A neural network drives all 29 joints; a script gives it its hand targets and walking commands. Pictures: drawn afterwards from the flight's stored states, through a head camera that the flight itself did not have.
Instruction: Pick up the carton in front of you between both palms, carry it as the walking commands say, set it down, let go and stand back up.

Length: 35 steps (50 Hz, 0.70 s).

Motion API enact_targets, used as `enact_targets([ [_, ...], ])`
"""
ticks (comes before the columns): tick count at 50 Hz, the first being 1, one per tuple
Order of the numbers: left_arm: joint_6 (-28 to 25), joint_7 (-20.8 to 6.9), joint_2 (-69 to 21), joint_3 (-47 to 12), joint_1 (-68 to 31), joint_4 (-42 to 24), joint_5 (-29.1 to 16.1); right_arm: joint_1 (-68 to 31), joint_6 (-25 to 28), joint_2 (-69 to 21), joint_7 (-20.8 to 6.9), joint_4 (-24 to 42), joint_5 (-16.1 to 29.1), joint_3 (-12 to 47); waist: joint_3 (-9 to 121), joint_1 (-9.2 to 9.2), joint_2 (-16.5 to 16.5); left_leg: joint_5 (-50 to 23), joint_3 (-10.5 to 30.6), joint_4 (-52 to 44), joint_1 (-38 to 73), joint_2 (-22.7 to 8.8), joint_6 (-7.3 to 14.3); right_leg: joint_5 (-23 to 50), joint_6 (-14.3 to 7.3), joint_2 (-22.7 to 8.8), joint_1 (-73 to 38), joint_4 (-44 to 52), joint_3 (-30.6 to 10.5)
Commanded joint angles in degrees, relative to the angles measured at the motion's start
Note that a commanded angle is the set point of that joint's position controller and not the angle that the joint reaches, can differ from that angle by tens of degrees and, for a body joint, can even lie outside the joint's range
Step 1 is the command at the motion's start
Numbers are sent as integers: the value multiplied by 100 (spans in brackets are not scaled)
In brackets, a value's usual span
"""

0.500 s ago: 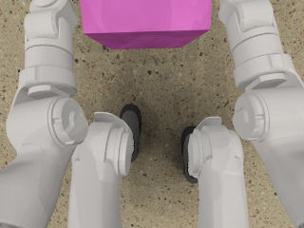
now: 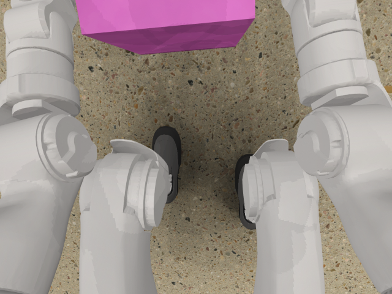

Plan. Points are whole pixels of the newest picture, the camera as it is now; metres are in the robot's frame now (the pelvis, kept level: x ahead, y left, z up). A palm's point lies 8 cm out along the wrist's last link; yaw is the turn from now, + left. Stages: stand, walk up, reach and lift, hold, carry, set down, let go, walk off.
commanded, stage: set down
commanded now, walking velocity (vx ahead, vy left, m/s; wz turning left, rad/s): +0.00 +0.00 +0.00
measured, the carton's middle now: out of the picture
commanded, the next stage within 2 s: let go in 1.52 s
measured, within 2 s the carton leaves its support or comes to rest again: neither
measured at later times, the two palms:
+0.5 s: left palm out of the picture +0.53 +0.24 -0.18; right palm out of the picture +0.59 -0.14 -0.17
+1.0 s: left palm out of the picture +0.54 +0.25 -0.01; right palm out of the picture +0.61 -0.13 -0.01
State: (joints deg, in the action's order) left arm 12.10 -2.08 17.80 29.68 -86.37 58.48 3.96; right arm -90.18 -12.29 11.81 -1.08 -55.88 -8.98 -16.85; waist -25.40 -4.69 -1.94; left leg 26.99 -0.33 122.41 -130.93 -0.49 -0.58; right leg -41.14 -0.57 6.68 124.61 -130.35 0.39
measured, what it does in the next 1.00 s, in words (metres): rises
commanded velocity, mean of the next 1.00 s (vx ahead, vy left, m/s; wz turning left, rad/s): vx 0.00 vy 0.00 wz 0.00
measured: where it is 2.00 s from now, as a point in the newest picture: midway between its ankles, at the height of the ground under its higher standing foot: (208, 190)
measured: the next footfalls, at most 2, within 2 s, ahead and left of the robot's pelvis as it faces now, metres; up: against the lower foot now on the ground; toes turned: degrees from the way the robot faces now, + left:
none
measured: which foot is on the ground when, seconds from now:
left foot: down 0.00-1.00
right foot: down 0.00-1.00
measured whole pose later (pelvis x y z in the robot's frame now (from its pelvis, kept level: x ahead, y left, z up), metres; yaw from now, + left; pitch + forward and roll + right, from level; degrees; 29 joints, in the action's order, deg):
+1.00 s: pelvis +0.00 +0.00 +0.10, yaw +0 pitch +45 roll +0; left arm 10.8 6.3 16.4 20.6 -78.7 53.8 -4.0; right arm -87.1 -12.8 23.8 3.0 -61.4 4.6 -6.5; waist -6.2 -5.9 1.2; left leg 23.6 0.3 102.3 -124.1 0.5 -0.4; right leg -35.8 -0.4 5.0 118.6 -109.0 -0.1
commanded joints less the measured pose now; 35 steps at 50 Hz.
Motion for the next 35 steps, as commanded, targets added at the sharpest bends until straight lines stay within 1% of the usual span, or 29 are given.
enact_targets([
  [1, 129, -1014, -4395, -1281, -1769, 274, -233, -1323, -196, -3573, -880, -490, 30, 1193, 4084, 223, 849, -829, -3, -239, 2938, 447, 112, 1127, -110, -31, -1143, 1635, -154],
  [5, 94, -963, -4136, -1118, -1719, 353, -155, -1324, -194, -3332, -828, -523, -84, 1104, 4032, 170, 862, -746, -39, -201, 2866, 405, 83, 1117, -79, -63, -1349, 1626, -214],
  [7, 38, -901, -3877, -1020, -1691, 397, -117, -1384, -161, -3055, -765, -520, -128, 1070, 4076, 131, 859, -754, -70, -191, 2898, 372, 47, 1146, -39, -85, -1477, 1610, -236],
  [9, -79, -731, -3113, -765, -1548, 462, -60, -1394, -95, -2280, -594, -476, -166, 956, 4196, 93, 848, -783, -127, -196, 2996, 321, -5, 1181, 14, -130, -1663, 1615, -246],
  [10, -167, -579, -2491, -591, -1428, 517, -13, -1381, -43, -1671, -446, -443, -165, 882, 4305, 70, 845, -813, -157, -202, 3080, 289, -35, 1211, 43, -166, -1797, 1631, -246],
  [11, -288, -354, -1597, -370, -1197, 556, 24, -1319, 43, -767, -238, -394, -135, 765, 4451, 55, 832, -863, -189, -215, 3209, 247, -70, 1260, 78, -208, -1929, 1644, -238],
  [12, -454, -49, -529, -196, -988, 517, -7, -1275, 152, 324, 39, -293, -15, 671, 4691, 20, 801, -952, -217, -238, 3376, 202, -103, 1365, 127, -257, -2065, 1655, -235],
  [13, -624, 252, 372, -223, -932, 450, -175, -1315, 282, 1260, 323, -147, 232, 692, 5025, -7, 765, -1132, -227, -238, 3518, 158, -120, 1546, 170, -288, -2161, 1658, -262],
  [14, -751, 443, 720, -329, -1114, 453, -348, -1581, 366, 1557, 492, -107, 519, 819, 5363, -80, 785, -1390, -217, -215, 3607, 119, -105, 1771, 216, -313, -2221, 1626, -313],
  [15, -841, 552, 859, -458, -1238, 533, -518, -1856, 433, 1687, 579, -66, 792, 1000, 5710, -117, 860, -1697, -204, -169, 3678, 82, -86, 2070, 243, -339, -2380, 1565, -337],
  [16, -921, 609, 1000, -556, -1393, 515, -709, -2069, 490, 1735, 612, 36, 1039, 1179, 5904, -165, 985, -1898, -158, -145, 3695, 50, -47, 2286, 265, -371, -2365, 1508, -347],
  [18, -1048, 673, 1194, -810, -1604, 418, -969, -2366, 575, 1665, 592, 115, 1536, 1606, 6292, -400, 1077, -2173, -125, -139, 3737, -1, 26, 2489, 280, -433, -2333, 1412, -374],
  [21, -1123, 716, 1348, -1047, -1689, 276, -1120, -2447, 603, 1568, 476, 13, 2141, 2104, 6719, -735, 1016, -2498, -87, -212, 4065, -33, 104, 2461, 280, -469, -2208, 1325, -356],
  [23, -1096, 739, 1394, -1100, -1642, 193, -1161, -2350, 574, 1595, 430, -132, 2330, 2227, 6983, -837, 932, -2619, -63, -271, 4403, -35, 127, 2352, 258, -463, -2121, 1326, -300],
  [25, -1040, 769, 1405, -1119, -1551, 73, -1209, -2204, 537, 1695, 430, -256, 2354, 2199, 7287, -825, 829, -2720, -50, -330, 4867, -16, 124, 2203, 233, -439, -1984, 1375, -191],
  [27, -967, 806, 1356, -1138, -1466, -116, -1276, -2072, 501, 1831, 467, -299, 2262, 2087, 7719, -731, 736, -2855, -49, -393, 5395, 29, 105, 2096, 206, -406, -1921, 1471, -60],
  [29, -861, 845, 1274, -1190, -1428, -391, -1372, -2015, 451, 1979, 531, -167, 2098, 1919, 8254, -568, 674, -2972, -56, -473, 5924, 92, 84, 2012, 177, -351, -1928, 1617, 74],
  [32, -611, 919, 1146, -1316, -1387, -912, -1492, -2027, 305, 2161, 650, 285, 1891, 1668, 9131, -331, 579, -3048, -111, -688, 6613, 195, 56, 1934, 129, -244, -2115, 1929, 204],
  [33, -512, 942, 1079, -1348, -1357, -997, -1497, -2007, 239, 2198, 680, 353, 1829, 1577, 9194, -270, 552, -2948, -137, -800, 6623, 225, 41, 1860, 112, -222, -2159, 2046, 217],
  [35, -351, 963, 928, -1362, -1255, -989, -1445, -1915, 125, 2207, 695, 335, 1704, 1376, 8908, -191, 529, -2599, -183, -1039, 6313, 265, 13, 1643, 85, -206, -2112, 2276, 204],
])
